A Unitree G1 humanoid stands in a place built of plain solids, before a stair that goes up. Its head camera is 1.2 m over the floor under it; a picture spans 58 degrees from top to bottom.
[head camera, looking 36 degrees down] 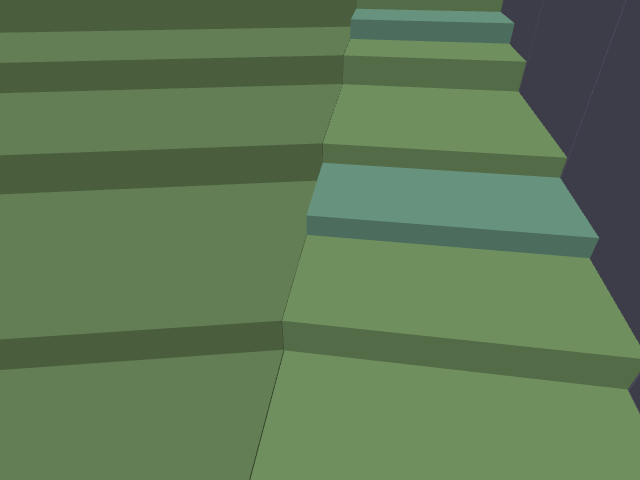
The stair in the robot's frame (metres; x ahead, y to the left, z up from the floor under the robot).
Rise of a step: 0.10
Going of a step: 0.49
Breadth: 1.12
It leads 8 degrees to the right of straight ahead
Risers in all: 3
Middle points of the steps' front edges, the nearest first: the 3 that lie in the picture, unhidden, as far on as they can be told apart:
0.92 -0.43 0.15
1.40 -0.50 0.25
1.89 -0.57 0.35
